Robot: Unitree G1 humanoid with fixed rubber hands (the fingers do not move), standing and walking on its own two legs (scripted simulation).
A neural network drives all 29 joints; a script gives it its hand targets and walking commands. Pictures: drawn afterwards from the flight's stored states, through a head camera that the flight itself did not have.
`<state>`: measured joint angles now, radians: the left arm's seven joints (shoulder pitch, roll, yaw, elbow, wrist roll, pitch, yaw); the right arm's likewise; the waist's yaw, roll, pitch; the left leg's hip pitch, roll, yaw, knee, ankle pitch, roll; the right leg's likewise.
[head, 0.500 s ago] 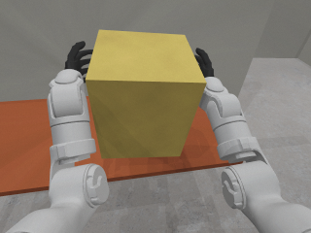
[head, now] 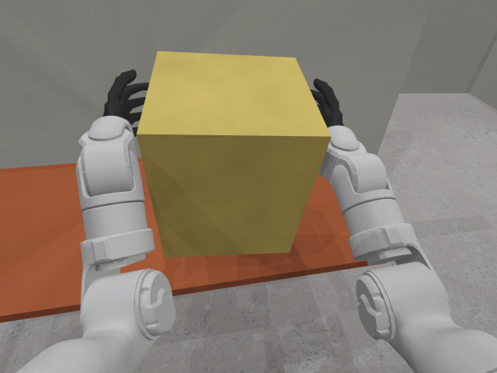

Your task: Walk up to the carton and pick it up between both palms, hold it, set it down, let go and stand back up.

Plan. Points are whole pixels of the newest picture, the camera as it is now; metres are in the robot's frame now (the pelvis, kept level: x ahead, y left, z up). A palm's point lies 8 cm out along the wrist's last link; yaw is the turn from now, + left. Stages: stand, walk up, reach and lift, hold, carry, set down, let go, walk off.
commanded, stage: hold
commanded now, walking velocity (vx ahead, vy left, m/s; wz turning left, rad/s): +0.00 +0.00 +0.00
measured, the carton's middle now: (228, 159) +0.37 +0.01 +0.20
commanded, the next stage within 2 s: set down in 1.42 s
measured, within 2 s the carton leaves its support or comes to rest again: neither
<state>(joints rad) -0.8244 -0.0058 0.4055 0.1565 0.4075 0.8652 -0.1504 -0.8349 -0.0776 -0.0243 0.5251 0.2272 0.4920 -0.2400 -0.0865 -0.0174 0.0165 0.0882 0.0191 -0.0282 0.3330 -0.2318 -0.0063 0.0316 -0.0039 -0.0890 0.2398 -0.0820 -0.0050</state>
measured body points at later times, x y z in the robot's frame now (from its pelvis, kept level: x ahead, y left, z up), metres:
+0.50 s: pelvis +0.00 +0.00 +0.00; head -0.07 +0.01 +0.44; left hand +0.38 +0.16 +0.27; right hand +0.38 -0.15 +0.25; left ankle -0.01 +0.12 -0.75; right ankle +0.05 -0.12 -0.75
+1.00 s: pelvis +0.00 +0.00 +0.00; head -0.07 +0.02 +0.44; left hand +0.38 +0.16 +0.27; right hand +0.38 -0.14 +0.25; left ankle -0.01 +0.12 -0.75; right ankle +0.05 -0.12 -0.75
